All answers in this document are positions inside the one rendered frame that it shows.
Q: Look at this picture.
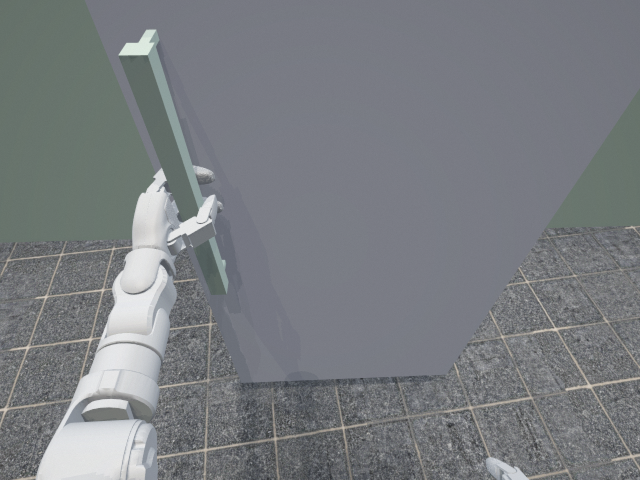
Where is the robot left upper arm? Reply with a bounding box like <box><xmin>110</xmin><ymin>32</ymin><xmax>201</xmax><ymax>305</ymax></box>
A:
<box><xmin>41</xmin><ymin>419</ymin><xmax>158</xmax><ymax>480</ymax></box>

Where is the robot right hand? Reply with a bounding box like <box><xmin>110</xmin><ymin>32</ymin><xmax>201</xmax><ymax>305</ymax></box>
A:
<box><xmin>486</xmin><ymin>457</ymin><xmax>529</xmax><ymax>480</ymax></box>

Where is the fridge door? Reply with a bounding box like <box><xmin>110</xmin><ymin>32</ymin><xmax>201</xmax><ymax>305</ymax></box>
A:
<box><xmin>85</xmin><ymin>0</ymin><xmax>640</xmax><ymax>383</ymax></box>

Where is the handle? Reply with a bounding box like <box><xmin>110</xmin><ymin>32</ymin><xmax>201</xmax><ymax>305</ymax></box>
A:
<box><xmin>118</xmin><ymin>30</ymin><xmax>228</xmax><ymax>295</ymax></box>

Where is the robot left forearm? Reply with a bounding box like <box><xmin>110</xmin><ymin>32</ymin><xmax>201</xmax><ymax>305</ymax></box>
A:
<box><xmin>36</xmin><ymin>248</ymin><xmax>177</xmax><ymax>480</ymax></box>

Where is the robot left hand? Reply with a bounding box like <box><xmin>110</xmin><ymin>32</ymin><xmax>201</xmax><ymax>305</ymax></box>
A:
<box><xmin>132</xmin><ymin>166</ymin><xmax>224</xmax><ymax>264</ymax></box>

